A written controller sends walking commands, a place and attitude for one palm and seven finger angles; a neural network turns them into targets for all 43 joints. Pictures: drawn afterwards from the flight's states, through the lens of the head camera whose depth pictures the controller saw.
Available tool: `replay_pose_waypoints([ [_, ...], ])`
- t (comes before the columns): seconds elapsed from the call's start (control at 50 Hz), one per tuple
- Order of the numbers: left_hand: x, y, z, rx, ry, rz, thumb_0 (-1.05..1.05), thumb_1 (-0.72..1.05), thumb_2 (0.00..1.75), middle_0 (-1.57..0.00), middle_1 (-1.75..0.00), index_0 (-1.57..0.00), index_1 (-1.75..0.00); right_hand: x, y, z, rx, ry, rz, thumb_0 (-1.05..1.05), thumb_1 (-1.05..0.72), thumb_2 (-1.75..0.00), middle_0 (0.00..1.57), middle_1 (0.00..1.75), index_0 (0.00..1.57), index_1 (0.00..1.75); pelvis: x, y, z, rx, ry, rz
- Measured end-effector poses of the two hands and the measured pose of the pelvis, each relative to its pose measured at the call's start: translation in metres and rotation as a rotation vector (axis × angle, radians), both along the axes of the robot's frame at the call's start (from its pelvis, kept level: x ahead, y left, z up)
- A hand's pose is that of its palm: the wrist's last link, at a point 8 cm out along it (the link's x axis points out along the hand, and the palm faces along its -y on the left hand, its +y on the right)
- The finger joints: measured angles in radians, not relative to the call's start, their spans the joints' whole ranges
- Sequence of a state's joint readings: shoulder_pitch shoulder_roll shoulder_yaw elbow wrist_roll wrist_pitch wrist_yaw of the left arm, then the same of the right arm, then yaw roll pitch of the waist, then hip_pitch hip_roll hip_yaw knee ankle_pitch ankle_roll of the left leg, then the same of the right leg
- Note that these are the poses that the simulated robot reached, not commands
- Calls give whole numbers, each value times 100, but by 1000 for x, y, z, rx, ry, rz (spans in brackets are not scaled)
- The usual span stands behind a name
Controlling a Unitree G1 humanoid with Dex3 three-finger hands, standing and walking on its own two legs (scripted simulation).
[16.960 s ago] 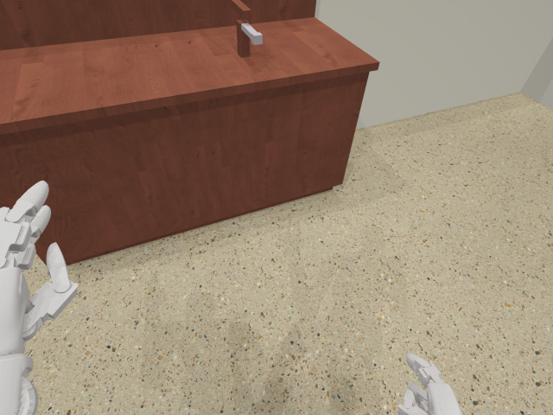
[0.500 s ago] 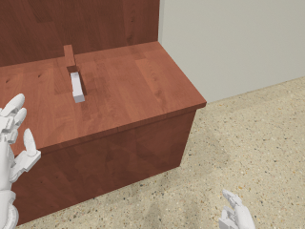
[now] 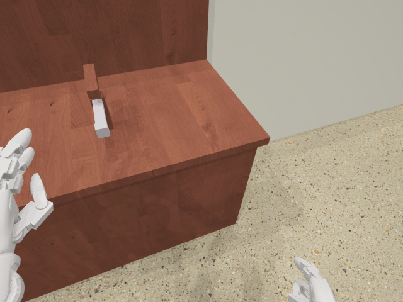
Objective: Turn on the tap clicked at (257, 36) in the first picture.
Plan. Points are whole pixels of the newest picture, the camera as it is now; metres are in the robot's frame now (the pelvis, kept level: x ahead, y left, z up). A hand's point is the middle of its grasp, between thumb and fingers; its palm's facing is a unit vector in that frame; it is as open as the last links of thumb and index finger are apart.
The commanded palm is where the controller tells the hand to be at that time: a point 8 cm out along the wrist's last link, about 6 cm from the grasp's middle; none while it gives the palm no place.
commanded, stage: shuffle to correct the standing spot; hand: left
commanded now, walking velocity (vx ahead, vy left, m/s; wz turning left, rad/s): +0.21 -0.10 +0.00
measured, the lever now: (102, 129) +0.47 +0.28 +0.07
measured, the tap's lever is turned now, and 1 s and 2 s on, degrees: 0 0 0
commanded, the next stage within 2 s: come to a stop and stand still in 0.78 s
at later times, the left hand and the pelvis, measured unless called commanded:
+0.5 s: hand (99, 158) +0.30 +0.20 +0.17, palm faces +0.37 -0.84 -0.40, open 7.4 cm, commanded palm +0.23 +0.24 +0.17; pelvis +0.07 -0.04 -0.01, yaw -1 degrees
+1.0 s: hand (143, 121) +0.38 +0.14 +0.18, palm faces +0.44 -0.81 -0.39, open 7.4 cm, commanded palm +0.32 +0.18 +0.17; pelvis +0.17 -0.11 -0.01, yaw +2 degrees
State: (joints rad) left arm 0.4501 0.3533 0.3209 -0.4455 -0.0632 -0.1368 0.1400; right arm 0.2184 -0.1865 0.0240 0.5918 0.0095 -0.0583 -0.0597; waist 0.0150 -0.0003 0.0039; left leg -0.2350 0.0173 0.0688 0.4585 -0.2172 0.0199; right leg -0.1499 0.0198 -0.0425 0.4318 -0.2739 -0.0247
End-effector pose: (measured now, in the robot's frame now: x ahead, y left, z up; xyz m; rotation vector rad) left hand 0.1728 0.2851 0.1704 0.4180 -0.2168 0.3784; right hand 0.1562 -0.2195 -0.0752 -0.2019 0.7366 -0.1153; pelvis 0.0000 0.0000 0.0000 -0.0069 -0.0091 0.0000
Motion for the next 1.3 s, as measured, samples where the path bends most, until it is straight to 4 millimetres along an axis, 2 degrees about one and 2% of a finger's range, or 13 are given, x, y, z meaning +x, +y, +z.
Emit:
replay_pose_waypoints([
  [0.22,21,-20,0,16,-53,10,2,89,90,-21,-30,-21,-30,17,-16,-20,18,42,4,1,-90,-90,20,30,20,30,27,-19,-12,-13,7,16],
  [0.4,65,-22,-3,40,-115,-29,2,89,90,-21,-30,-21,-30,51,-28,-23,-7,36,-21,1,-90,-90,20,30,20,30,54,-23,-24,37,-38,-14],
  [0.46,81,-32,3,65,-89,-53,2,89,90,-21,-30,-21,-30,59,-27,-17,27,26,-21,1,-90,-90,20,30,20,30,62,-31,-17,33,-23,-7],
  [0.54,90,-56,17,119,-69,-94,2,89,90,-21,-30,-21,-30,70,-34,-15,61,26,-12,1,-90,-90,20,30,20,30,78,-45,-10,9,-5,-22],
  [0.62,99,-75,18,208,-69,-79,2,89,90,-21,-30,-21,-30,86,-53,-31,74,18,5,1,-90,-90,21,30,20,30,98,-66,-22,-3,-13,-17],
  [0.68,110,-81,10,164,-89,-39,1,89,90,-21,-30,-21,-30,99,-71,-44,49,60,19,1,-90,-90,21,30,20,30,105,-75,-27,-20,-29,2],
  [0.8,130,-89,-1,53,-80,-25,2,89,89,-21,-30,-21,-30,121,-96,-24,-37,94,8,1,-90,-90,20,30,20,30,126,-84,-17,2,-15,10],
  [0.86,140,-90,2,67,-134,-49,2,89,89,-21,-30,-21,-30,138,-104,-16,-78,38,-11,1,-90,-90,20,30,20,30,140,-85,-24,-1,-19,9],
  [0.94,158,-93,12,97,-156,-31,2,89,90,-21,-30,-21,-30,158,-104,-8,-47,11,-15,1,-91,-90,20,30,20,30,158,-96,-17,11,-19,27],
  [1.02,172,-107,22,119,-128,-13,2,89,90,-21,-30,-21,-30,178,-102,-8,14,-7,24,1,-90,-90,20,30,20,30,178,-109,-11,3,-6,29],
  [1.08,180,-121,20,149,-97,1,2,89,90,-21,-30,-21,-30,196,-105,-18,50,-24,54,1,-90,-90,20,30,20,30,190,-121,-16,4,-13,33],
  [1.18,190,-135,12,104,-16,20,1,89,90,-21,-30,-21,-30,213,-114,-22,60,4,71,1,-90,-90,20,30,20,30,194,-129,-9,22,-1,48],
  [1.3,178,-134,13,137,39,30,2,89,89,-21,-30,-21,-30,219,-123,-14,3,12,72,1,-90,-90,20,30,20,30,188,-129,-5,42,12,56],
])
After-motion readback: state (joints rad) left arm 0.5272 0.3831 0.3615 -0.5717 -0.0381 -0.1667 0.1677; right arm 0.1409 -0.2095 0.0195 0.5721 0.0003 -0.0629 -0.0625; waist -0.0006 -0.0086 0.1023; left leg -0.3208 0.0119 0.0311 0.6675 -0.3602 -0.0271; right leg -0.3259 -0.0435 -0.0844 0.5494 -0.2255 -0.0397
